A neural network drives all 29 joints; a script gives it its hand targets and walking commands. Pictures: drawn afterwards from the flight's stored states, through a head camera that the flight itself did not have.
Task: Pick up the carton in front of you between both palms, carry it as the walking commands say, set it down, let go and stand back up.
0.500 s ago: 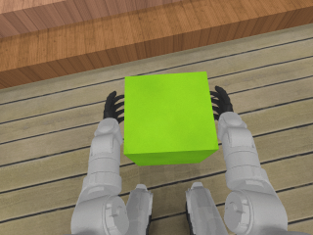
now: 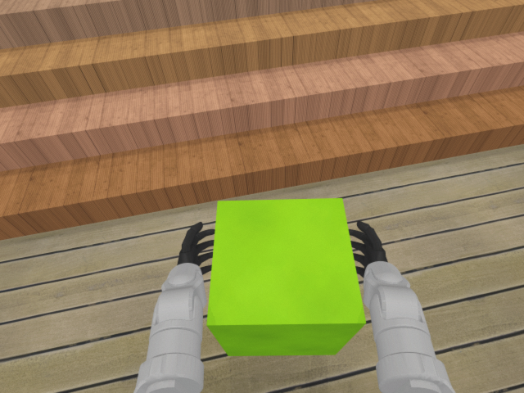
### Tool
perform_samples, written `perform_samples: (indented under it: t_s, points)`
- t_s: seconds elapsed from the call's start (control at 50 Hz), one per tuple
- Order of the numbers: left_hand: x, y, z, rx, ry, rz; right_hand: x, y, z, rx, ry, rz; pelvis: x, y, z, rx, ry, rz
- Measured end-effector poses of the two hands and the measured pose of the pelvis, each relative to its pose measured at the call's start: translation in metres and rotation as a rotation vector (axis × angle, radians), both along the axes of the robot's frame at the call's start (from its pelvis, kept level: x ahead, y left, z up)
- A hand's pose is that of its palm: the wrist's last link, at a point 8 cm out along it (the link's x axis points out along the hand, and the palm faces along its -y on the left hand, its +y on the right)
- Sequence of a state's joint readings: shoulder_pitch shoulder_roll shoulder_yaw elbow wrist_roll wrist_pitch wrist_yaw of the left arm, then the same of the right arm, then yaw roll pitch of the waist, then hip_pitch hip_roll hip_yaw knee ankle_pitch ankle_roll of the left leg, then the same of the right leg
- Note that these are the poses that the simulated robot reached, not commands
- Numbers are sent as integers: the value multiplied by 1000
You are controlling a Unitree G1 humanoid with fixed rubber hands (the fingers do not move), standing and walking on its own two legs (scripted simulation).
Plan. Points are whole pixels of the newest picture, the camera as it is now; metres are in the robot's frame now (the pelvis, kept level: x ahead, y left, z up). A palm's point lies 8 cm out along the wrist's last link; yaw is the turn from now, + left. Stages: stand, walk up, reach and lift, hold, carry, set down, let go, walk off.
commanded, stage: reach and lift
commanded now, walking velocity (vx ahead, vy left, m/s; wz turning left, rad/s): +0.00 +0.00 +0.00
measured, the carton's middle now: (280, 283) +0.32 +0.00 -0.08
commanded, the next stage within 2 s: hold in 1.16 s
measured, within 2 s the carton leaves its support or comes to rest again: neither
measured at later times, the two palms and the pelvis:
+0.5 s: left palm (179, 263) +0.30 +0.15 +0.05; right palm (386, 265) +0.29 -0.15 +0.05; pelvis -0.01 +0.00 +0.03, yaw +0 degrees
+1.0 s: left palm (179, 256) +0.30 +0.15 +0.06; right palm (387, 256) +0.30 -0.15 +0.06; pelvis +0.02 +0.00 +0.03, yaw +0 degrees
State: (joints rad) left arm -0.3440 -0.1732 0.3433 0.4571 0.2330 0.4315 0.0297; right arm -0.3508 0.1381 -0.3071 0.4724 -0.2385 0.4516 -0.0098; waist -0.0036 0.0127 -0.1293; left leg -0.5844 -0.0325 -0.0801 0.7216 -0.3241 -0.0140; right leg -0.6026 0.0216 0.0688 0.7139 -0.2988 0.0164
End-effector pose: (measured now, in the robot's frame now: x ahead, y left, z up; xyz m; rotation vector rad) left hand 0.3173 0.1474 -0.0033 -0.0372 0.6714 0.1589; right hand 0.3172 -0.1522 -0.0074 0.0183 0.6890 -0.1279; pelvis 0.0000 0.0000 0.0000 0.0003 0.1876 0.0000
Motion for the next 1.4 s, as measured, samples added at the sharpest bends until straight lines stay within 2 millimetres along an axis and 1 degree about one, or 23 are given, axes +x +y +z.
perform_samples:
  t_s: [0.16, 0.24, 0.38, 0.5, 0.62, 0.8, 1.0, 1.2, 1.32, 1.4]
  points:
    - [-10, 2, 43, 26, -28, -38, -15, 2, 44, -19, -29, -2, 7, 1, 21, -4, -146, 2]
    - [-15, 1, 55, 34, -24, -49, -20, 1, 56, -27, -25, 2, 6, 1, 25, -3, -205, 1]
    - [-21, 0, 54, 31, 10, -51, -27, 0, 55, -23, 9, -2, -3, 1, 25, -2, -254, -3]
    - [-20, 1, 58, 29, -5, -40, -24, 1, 58, -14, -6, 1, -7, 0, 25, -1, -261, -3]
    - [-17, 0, 61, 34, -9, -41, -20, 0, 61, -19, -11, 8, -3, -2, 27, 0, -264, -1]
    - [-12, -1, 65, 51, -5, -57, -16, -1, 65, -40, -7, 20, 8, -4, 30, -2, -267, 0]
    - [-12, 0, 67, 60, 1, -65, -16, 0, 69, -53, -1, 28, 16, -2, 32, -3, -278, -1]
    - [-15, 2, 73, 57, -6, -67, -20, 2, 74, -49, -8, 21, 14, 1, 33, -2, -291, -5]
    - [-20, 2, 86, 56, -39, -64, -25, 3, 87, -52, -41, 21, 13, 2, 33, -2, -305, -6]
    - [-23, 3, 87, 52, -27, -60, -28, 3, 88, -45, -29, 20, 9, 1, 33, -2, -320, -6]
